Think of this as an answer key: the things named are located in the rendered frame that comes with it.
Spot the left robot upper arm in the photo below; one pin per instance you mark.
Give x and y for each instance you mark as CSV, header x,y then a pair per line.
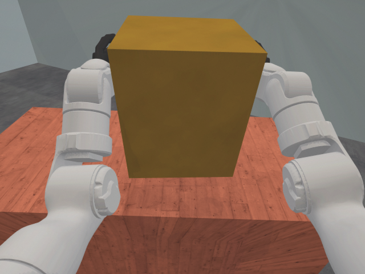
x,y
78,198

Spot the left robot hand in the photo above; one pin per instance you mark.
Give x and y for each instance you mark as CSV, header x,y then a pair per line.
x,y
101,47

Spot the carton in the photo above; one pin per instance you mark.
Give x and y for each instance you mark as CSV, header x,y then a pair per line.
x,y
184,90

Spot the robot left forearm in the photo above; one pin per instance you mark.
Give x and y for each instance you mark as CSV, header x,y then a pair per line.
x,y
86,116

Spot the pedestal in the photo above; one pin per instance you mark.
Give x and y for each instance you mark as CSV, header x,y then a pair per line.
x,y
211,225

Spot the right robot upper arm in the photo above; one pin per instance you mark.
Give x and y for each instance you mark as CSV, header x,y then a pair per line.
x,y
327,189

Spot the robot right forearm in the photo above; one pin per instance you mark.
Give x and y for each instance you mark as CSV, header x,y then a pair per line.
x,y
295,110

